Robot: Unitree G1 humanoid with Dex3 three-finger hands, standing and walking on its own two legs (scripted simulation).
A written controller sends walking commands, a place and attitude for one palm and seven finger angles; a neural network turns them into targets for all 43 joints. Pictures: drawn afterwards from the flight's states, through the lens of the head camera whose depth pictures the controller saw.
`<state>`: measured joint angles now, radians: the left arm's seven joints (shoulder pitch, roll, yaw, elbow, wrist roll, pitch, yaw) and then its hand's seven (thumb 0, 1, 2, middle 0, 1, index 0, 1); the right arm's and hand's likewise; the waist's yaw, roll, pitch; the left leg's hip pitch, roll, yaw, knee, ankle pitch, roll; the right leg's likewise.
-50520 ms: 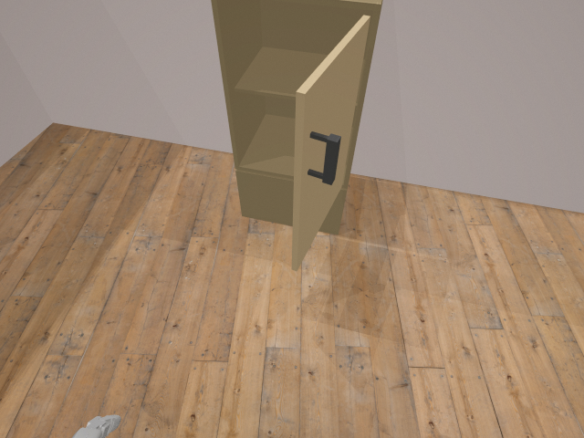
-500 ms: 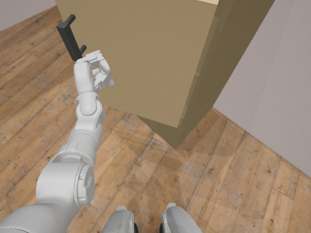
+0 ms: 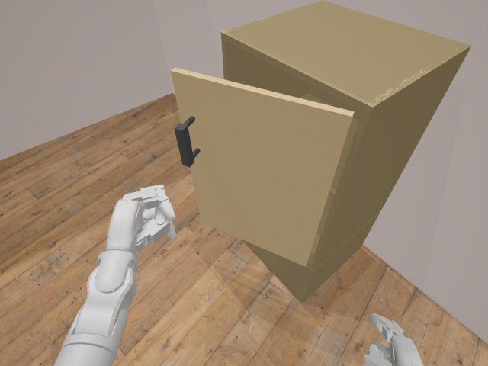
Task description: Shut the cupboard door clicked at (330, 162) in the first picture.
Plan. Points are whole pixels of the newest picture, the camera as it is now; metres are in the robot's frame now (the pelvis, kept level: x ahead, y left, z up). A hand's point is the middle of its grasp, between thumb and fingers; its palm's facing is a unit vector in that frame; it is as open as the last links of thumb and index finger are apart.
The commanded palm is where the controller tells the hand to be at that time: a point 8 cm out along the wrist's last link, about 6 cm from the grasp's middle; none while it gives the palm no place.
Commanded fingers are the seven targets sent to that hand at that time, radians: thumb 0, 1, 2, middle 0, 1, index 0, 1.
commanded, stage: draw the hand back to the body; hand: left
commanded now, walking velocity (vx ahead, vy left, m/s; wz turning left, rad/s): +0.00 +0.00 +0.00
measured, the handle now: (189, 141) +0.64 +0.16 -0.01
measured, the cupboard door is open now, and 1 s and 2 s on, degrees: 24 24 24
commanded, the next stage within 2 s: step back with the hand held close in 0.96 s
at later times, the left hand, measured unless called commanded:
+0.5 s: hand (16, 263) +0.21 +0.27 +0.17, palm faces +0.38 -0.84 -0.38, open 5.5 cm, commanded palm +0.16 +0.31 +0.19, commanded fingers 0.00 0.90 0.90 -0.28 -0.39 -0.28 -0.39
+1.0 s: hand out of the picture +0.19 +0.27 +0.19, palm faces +0.45 -0.80 -0.41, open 7.4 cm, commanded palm +0.14 +0.31 +0.20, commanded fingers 0.00 0.90 0.90 -0.20 -0.30 -0.20 -0.30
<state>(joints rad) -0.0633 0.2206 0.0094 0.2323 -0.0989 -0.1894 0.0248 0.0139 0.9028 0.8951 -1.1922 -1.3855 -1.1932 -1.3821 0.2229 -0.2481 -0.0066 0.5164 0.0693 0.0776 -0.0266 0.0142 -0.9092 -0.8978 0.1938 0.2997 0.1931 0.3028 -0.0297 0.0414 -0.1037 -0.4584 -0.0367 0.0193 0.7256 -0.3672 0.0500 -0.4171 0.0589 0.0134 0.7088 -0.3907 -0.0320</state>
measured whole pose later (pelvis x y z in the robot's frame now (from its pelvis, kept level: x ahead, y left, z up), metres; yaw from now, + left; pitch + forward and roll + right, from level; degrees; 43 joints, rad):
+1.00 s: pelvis +0.00 +0.01 +0.03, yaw +1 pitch -3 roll -1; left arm 0.47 0.38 0.34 -0.41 -0.09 -0.06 0.10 0.01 0.89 0.89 -0.21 -0.31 -0.21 -0.30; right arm 0.21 -0.23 0.03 0.62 0.04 -0.09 -0.07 0.02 -0.90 -0.90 0.20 0.30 0.20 0.30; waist 0.05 0.07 -0.02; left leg -0.14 -0.05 -0.01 0.45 -0.25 0.06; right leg -0.08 0.04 0.00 0.40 -0.26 -0.02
